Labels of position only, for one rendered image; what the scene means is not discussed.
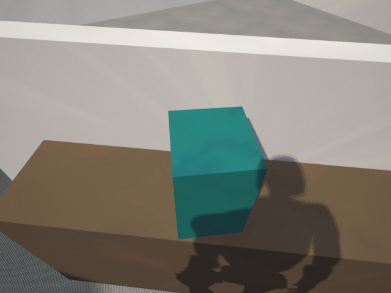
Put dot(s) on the carton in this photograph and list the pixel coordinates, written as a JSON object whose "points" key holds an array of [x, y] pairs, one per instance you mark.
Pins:
{"points": [[217, 170]]}

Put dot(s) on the pedestal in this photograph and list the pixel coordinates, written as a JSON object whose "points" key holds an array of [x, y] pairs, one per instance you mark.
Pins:
{"points": [[106, 214]]}

